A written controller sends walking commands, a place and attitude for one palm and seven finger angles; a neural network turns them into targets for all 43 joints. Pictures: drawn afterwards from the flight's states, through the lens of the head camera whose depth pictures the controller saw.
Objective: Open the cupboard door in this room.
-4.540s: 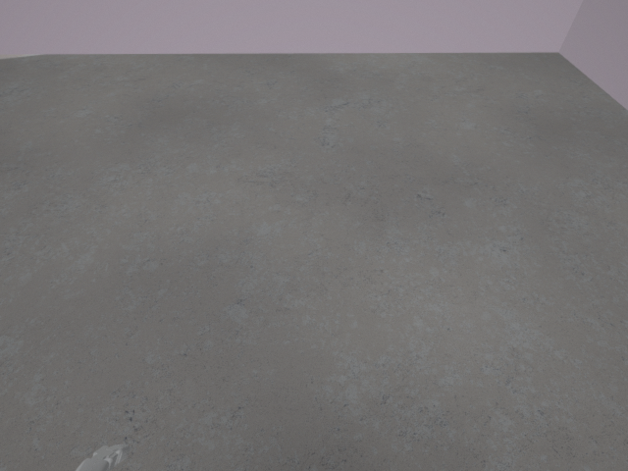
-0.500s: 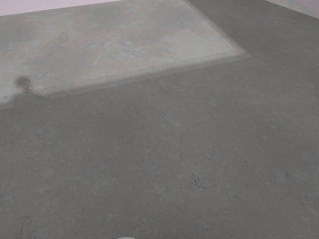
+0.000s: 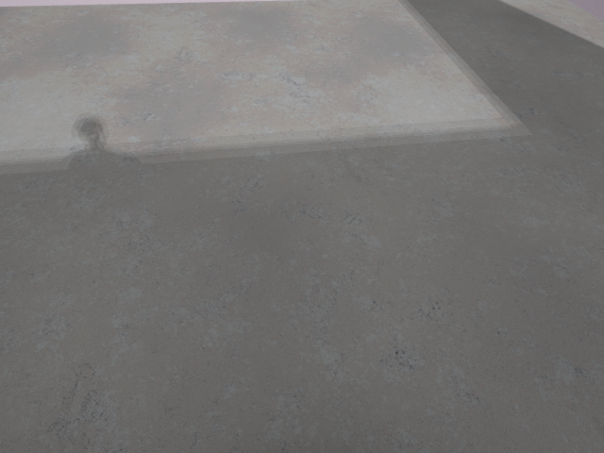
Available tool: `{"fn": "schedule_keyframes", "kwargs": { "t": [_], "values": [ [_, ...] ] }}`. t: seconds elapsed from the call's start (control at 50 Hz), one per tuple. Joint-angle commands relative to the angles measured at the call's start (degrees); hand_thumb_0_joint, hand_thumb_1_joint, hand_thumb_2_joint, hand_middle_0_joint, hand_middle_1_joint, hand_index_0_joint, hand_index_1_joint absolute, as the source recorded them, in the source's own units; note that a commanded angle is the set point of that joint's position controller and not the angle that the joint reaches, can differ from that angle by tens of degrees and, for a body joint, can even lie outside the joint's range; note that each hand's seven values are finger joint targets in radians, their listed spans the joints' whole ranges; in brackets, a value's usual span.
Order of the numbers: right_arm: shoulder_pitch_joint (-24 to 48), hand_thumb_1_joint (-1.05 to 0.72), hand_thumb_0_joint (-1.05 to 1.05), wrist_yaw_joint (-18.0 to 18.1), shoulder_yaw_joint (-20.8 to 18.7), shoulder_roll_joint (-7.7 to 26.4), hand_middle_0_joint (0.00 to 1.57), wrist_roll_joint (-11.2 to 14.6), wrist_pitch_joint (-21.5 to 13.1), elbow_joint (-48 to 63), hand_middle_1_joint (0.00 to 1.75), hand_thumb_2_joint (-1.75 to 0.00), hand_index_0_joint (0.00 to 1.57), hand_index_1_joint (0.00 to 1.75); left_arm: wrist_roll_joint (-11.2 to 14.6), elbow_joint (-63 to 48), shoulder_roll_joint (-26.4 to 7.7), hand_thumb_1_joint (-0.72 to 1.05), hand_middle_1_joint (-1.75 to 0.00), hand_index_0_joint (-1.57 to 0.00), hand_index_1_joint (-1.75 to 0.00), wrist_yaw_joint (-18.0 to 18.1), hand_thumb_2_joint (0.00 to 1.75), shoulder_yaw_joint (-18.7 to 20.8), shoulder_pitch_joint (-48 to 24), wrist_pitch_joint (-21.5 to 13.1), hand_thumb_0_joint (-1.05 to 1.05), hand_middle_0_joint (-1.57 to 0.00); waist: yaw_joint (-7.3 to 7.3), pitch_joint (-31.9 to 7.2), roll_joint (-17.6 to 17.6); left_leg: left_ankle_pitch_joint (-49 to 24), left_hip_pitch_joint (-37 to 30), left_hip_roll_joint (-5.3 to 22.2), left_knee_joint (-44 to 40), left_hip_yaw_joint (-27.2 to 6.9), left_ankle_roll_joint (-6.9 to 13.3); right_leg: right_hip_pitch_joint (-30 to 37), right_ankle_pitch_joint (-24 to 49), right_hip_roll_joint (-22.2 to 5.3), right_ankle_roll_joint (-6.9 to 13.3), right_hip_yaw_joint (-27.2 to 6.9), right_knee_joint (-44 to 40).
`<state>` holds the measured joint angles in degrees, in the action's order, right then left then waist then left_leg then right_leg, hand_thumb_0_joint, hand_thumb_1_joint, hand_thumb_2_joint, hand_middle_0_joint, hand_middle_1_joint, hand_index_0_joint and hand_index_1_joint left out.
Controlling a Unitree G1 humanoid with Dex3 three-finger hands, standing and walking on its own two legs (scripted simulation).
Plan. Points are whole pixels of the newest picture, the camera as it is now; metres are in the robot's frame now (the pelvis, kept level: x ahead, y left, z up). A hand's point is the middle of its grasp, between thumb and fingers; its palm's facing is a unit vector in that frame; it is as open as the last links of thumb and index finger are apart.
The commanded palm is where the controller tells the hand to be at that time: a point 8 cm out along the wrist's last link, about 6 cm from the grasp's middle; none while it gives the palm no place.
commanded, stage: turn or walk to find it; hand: left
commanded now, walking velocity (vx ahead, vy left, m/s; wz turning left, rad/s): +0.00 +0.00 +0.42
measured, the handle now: out of the picture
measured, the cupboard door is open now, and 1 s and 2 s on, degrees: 0 0 0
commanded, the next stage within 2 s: none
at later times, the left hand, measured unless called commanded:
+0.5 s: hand out of the picture -0.03 +0.16 -0.16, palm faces +0.27 -0.93 -0.25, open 7.3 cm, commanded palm none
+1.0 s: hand out of the picture -0.09 +0.24 -0.17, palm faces +0.45 -0.86 -0.23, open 7.4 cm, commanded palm none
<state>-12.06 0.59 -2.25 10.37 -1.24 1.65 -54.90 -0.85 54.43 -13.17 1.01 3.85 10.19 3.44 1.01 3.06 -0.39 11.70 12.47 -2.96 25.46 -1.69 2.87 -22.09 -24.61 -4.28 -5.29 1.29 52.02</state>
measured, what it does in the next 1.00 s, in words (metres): steps on the spot, turning left: right foot, then left foot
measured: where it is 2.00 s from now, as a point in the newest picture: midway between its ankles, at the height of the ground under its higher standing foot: outside the picture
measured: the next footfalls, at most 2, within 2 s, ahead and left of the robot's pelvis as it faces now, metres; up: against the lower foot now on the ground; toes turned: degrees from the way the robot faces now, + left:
right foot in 0.14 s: +0.02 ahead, -0.14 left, +0.00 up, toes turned +1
left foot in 0.64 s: -0.06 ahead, +0.10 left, +0.00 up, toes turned +23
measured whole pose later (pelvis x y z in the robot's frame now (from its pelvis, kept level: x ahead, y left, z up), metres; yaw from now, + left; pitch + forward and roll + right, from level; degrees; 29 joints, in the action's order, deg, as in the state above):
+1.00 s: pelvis -0.08 +0.01 +0.00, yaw +25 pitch -2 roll -1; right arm -11.9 0.7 -2.0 10.0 -0.9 1.1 -55.0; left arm -0.9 54.8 -14.1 1.0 3.9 9.7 3.3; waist 0.5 3.2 -1.4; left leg 11.6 11.1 -3.0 24.6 -0.7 4.1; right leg -24.4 -22.4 -5.2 -6.0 0.9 58.3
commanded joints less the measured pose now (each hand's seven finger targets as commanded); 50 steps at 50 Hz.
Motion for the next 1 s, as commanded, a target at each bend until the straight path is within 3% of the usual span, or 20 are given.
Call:
{"fn": "schedule_keyframes", "kwargs": {
  "t": [0.0,0.06,0.08,0.1,0.12,0.14,0.18,0.24,0.36,0.48,0.54,0.58,0.6,0.62,0.64,0.66,0.72,0.78,0.88,0.98],
  "values": [
    [-1.58,-0.90,0.00,0.50,-3.58,12.44,0.20,-0.41,-0.56,2.96,0.30,-0.90,0.20,0.30,0.43,-4.86,-3.17,0.90,-0.30,-0.20,-0.30,0.45,0.90,0.45,-0.47,-1.65,0.00,-0.20,0.45,-3.55,9.00,-17.93,-1.74,15.53,-6.19,-18.13,7.38,1.71,-0.51,1.69,1.22,0.12,-8.76],
    [-0.91,-0.90,0.00,0.23,-3.73,11.85,0.20,-0.11,-0.42,3.41,0.30,-0.90,0.20,0.30,0.67,-4.22,-3.53,0.90,-0.30,-0.20,-0.30,0.68,0.90,0.63,3.47,-2.33,0.00,-0.20,-1.55,-5.75,7.40,-15.91,2.87,13.04,-2.80,-18.48,5.41,10.97,7.28,2.65,1.92,0.55,-21.49],
    [-0.35,-0.90,0.00,0.06,-3.68,10.92,0.20,0.25,-0.40,3.50,0.30,-0.90,0.20,0.30,0.55,-3.76,-4.48,0.90,-0.30,-0.20,-0.30,0.90,0.90,0.90,5.45,-2.79,0.00,-0.20,-2.74,-6.35,5.41,-10.72,7.32,10.77,-0.08,-16.74,3.00,17.63,12.47,1.07,2.25,-0.24,-29.46],
    [-1.43,-0.90,0.00,-0.30,-3.36,7.86,0.20,0.80,-0.40,3.99,0.30,-0.90,0.20,0.30,-0.19,-3.72,-8.24,0.90,-0.30,-0.20,-0.30,1.26,0.90,1.59,6.73,-3.35,0.00,-0.20,-3.16,-7.82,-4.88,0.74,15.84,5.48,7.90,-11.32,-0.72,25.37,10.74,-8.17,4.83,-8.86,-35.19],
    [-0.79,-0.90,0.00,-0.30,-2.91,5.52,0.20,0.60,-0.40,5.59,0.30,-0.90,0.20,0.30,-0.77,-4.35,-12.81,0.90,-0.30,-0.20,-0.30,1.38,0.90,2.40,6.98,-3.51,0.00,-0.20,-3.78,-5.36,-18.19,19.11,23.43,-2.03,21.47,-1.56,-4.51,23.86,15.75,-21.73,11.10,-22.35,-37.70],
    [-0.02,-0.90,0.00,-0.24,-3.99,8.72,0.20,0.03,0.32,5.36,0.30,-0.90,0.20,0.30,-0.18,-5.23,-12.40,0.90,-0.30,-0.20,-0.30,1.49,0.90,2.10,5.51,-3.05,0.00,-0.20,-3.71,-4.62,-12.25,20.88,20.01,0.59,31.82,-3.50,-4.38,14.96,17.20,-24.55,14.62,-19.96,-37.94],
    [-2.16,-0.90,0.00,-0.89,-4.40,8.41,0.20,-0.29,1.82,2.33,0.30,-0.90,0.20,0.30,-0.04,-6.61,-8.48,0.90,-0.30,-0.20,-0.30,1.45,0.90,1.46,-1.83,-3.22,0.00,-0.20,-0.07,0.29,-9.22,13.61,19.00,2.20,41.71,-4.18,-4.59,7.07,6.66,-16.78,12.31,-12.85,-39.97],
    [-5.47,-0.90,0.00,-1.58,-4.14,7.03,0.20,-0.18,2.02,0.13,0.30,-0.90,0.20,0.30,0.00,-6.55,-5.68,0.90,-0.30,-0.20,-0.30,1.11,0.90,0.40,-3.09,-3.83,0.00,-0.20,1.54,1.92,-7.19,6.45,19.30,3.35,45.75,-1.49,-6.06,7.11,12.66,-11.75,9.62,-2.87,-37.80],
    [-1.09,-0.90,0.00,-1.38,-3.53,6.94,0.20,-0.20,2.01,0.81,0.30,-0.90,0.20,0.30,-0.32,-3.84,-6.43,0.90,-0.30,-0.20,-0.30,1.21,0.90,0.62,4.69,-4.15,0.00,-0.20,-1.97,0.31,-9.22,8.42,20.36,5.09,39.68,0.00,-7.79,14.90,20.62,-13.96,11.57,-2.03,-35.75],
    [3.82,-0.90,0.00,-1.20,-2.23,5.39,0.20,0.59,1.08,2.27,0.30,-0.90,0.20,0.30,-1.07,-2.03,-9.37,0.90,-0.30,-0.20,-0.30,1.10,0.90,1.63,7.86,-3.71,0.00,-0.20,-4.12,-2.70,-10.47,15.39,13.14,5.02,21.76,4.69,-7.06,18.25,34.84,-16.47,13.71,0.40,-30.22],
    [1.79,-0.90,0.00,-1.00,-2.04,5.46,0.20,0.96,0.44,2.21,0.30,-0.90,0.20,0.30,-1.09,-1.37,-10.26,0.90,-0.30,-0.20,-0.30,0.97,0.90,1.99,6.51,-3.42,0.00,-0.20,-2.80,-4.12,-12.03,13.10,6.98,4.48,12.82,6.31,-5.97,16.43,36.12,-17.06,12.62,1.49,-26.81],
    [-1.96,-0.90,0.00,-1.03,-2.22,6.92,0.20,0.75,-0.22,1.31,0.30,-0.90,0.20,0.30,-0.38,-1.59,-9.96,0.90,-0.30,-0.20,-0.30,0.76,0.90,1.91,5.03,-2.92,0.00,-0.20,-0.18,-5.76,-8.08,0.47,-2.48,4.34,-0.10,6.73,-5.15,11.90,31.00,-14.44,8.16,5.97,-20.40],
    [-4.15,-0.90,0.00,-0.95,-2.96,10.90,0.20,0.47,-0.89,0.96,0.30,-0.90,0.20,0.30,0.18,-2.33,-7.76,0.90,-0.30,-0.20,-0.30,0.61,0.90,1.62,5.55,-2.45,0.00,-0.20,1.10,-7.72,2.09,-7.71,-10.33,10.99,-5.03,-1.50,-2.83,3.88,19.28,-10.46,4.85,8.80,-11.26],
    [-5.98,-0.90,0.00,-0.63,-4.22,16.50,0.20,0.18,-1.05,1.21,0.30,-0.90,0.20,0.30,0.34,-4.53,-3.60,0.90,-0.30,-0.20,-0.30,0.31,0.90,0.56,4.58,-2.10,0.00,-0.20,2.07,-6.22,19.09,-27.02,-13.13,24.71,-7.31,-19.05,3.39,-9.88,-10.36,-3.19,0.63,9.42,0.35],
    [-7.30,-0.90,0.00,-0.40,-4.31,17.63,0.20,0.20,-0.41,0.61,0.30,-0.90,0.20,0.30,-0.23,-5.24,-4.80,0.90,-0.30,-0.20,-0.30,0.67,0.90,0.10,1.31,-1.32,0.00,-0.20,3.11,-5.79,13.93,-26.92,-8.08,27.15,-6.85,-16.89,6.91,-7.49,-12.10,-3.21,1.49,3.62,7.01],
    [-5.40,-0.90,0.00,0.30,-3.83,15.41,0.20,-0.03,-0.74,0.44,0.30,-0.90,0.20,0.30,-0.44,-4.52,-4.45,0.90,-0.30,-0.20,-0.30,0.76,0.90,0.36,0.33,-0.84,0.00,-0.20,2.51,-3.92,13.18,-24.79,-5.54,24.24,-8.09,-15.04,6.38,-8.21,-9.28,-3.69,1.52,1.07,9.49],
    [1.06,-0.90,0.00,0.97,-2.50,12.44,0.20,0.11,-1.16,2.51,0.30,-0.90,0.20,0.30,-0.24,-2.40,-5.28,0.90,-0.30,-0.20,-0.30,-0.08,0.90,0.97,1.57,-1.15,0.00,-0.20,-0.29,-1.82,10.59,-27.31,-5.96,17.81,-6.46,-9.49,5.21,-9.90,0.04,-2.86,0.97,-0.08,13.73],
    [-0.01,-0.90,0.00,1.00,-2.46,12.04,0.20,0.47,-1.79,2.70,0.30,-0.90,0.20,0.30,-0.17,-1.47,-5.44,0.90,-0.30,-0.20,-0.30,-0.22,0.90,0.88,3.23,-1.43,0.00,-0.20,-0.60,-4.82,7.06,-31.92,-9.91,16.03,-5.83,-7.42,4.90,-9.47,2.99,-2.20,-0.06,0.07,13.69],
    [-2.37,-0.90,0.00,0.88,-2.80,11.71,0.20,0.37,-1.71,2.25,0.30,-0.90,0.20,0.30,-0.01,-2.84,-5.16,0.90,-0.30,-0.20,-0.30,0.17,0.90,0.71,0.51,-1.27,0.00,-0.20,0.25,-4.14,6.80,-29.37,-9.88,16.33,-6.54,-11.03,6.21,-8.80,2.96,-1.80,-0.89,-0.73,9.08],
    [-3.54,-0.90,0.00,0.74,-3.09,11.54,0.20,-0.07,-1.23,2.09,0.30,-0.90,0.20,0.30,0.09,-4.49,-4.51,0.90,-0.30,-0.20,-0.30,0.38,0.90,0.77,-2.98,-1.08,0.00,-0.20,1.06,-2.19,8.13,-19.55,-5.57,16.31,-8.24,-16.28,7.23,-6.36,0.84,-0.79,-0.25,-1.32,4.28]
  ]
}}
